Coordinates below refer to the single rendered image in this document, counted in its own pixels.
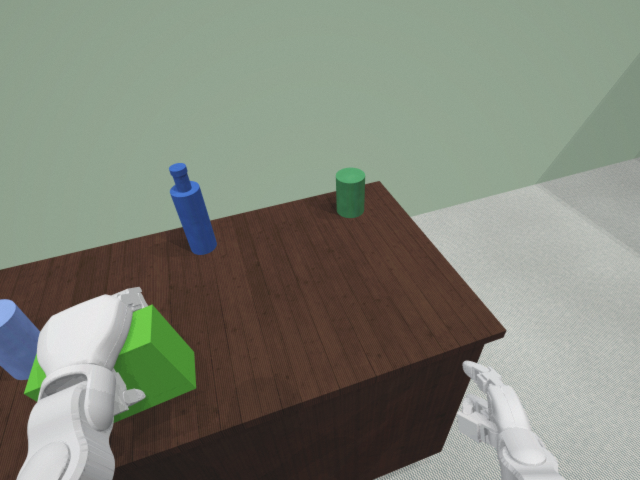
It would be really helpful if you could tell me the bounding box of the sponge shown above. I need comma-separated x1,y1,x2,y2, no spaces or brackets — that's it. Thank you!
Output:
24,305,196,423

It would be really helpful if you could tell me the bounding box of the table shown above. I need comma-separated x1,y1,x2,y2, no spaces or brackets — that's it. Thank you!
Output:
0,181,507,480

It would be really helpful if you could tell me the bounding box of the robot left hand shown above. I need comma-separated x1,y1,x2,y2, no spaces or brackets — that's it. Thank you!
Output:
37,287,148,416

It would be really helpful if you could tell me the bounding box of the right robot forearm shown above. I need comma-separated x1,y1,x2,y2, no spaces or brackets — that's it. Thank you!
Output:
497,428,565,480

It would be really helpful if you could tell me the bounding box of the left robot forearm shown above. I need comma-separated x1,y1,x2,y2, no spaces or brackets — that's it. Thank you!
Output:
16,364,116,480

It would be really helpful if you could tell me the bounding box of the robot right hand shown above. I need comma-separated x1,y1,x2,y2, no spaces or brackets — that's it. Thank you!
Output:
457,361,532,450

